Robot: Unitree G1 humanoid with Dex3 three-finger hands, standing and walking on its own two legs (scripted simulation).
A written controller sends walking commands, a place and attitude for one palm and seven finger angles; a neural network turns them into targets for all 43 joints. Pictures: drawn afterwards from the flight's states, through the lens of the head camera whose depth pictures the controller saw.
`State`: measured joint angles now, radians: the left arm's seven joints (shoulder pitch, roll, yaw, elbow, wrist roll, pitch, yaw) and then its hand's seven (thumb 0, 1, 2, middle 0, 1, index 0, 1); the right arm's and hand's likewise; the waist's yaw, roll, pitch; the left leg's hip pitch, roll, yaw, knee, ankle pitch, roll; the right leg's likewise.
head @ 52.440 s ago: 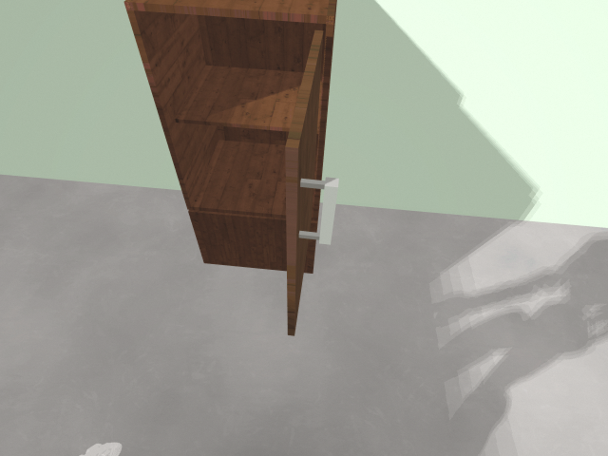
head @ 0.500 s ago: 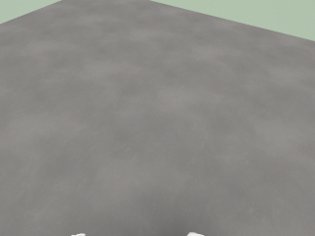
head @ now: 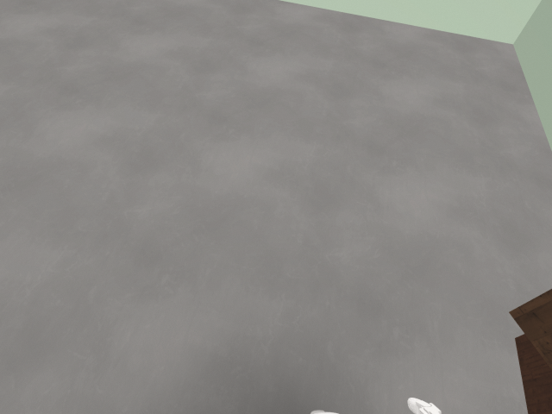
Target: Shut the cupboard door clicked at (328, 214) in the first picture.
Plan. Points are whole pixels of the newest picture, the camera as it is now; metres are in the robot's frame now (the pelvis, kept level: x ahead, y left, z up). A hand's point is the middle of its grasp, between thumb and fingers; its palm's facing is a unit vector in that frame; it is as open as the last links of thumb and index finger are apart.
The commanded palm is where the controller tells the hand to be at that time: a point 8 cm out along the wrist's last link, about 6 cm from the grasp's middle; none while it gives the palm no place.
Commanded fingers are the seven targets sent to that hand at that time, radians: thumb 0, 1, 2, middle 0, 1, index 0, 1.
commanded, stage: turn to face it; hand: left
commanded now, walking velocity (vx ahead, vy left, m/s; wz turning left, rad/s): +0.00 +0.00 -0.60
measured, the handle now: out of the picture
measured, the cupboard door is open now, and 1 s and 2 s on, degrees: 33 33 33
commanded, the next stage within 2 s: take the last steps up to it in 1.86 s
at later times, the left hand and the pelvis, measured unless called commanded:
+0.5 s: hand (191, 381) +0.18 +0.15 -0.15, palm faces -0.30 -0.92 -0.25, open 7.4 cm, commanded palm none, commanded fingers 0.00 0.90 0.90 -0.20 -0.30 -0.20 -0.30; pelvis +0.02 -0.02 +0.00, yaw -17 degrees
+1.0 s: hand (233, 331) +0.27 +0.09 -0.15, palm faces -0.57 -0.79 -0.22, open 7.4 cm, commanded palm none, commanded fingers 0.00 0.90 0.90 -0.20 -0.30 -0.20 -0.30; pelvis +0.05 -0.01 +0.00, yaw -36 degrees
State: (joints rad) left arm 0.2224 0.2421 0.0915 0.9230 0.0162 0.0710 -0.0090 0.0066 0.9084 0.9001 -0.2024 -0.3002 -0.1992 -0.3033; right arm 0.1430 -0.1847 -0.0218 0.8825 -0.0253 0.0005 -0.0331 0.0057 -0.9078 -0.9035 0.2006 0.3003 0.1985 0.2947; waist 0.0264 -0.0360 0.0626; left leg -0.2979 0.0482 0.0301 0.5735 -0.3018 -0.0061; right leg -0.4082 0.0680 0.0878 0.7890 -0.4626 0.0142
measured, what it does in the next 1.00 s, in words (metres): steps on the spot, turning right: right foot, then left foot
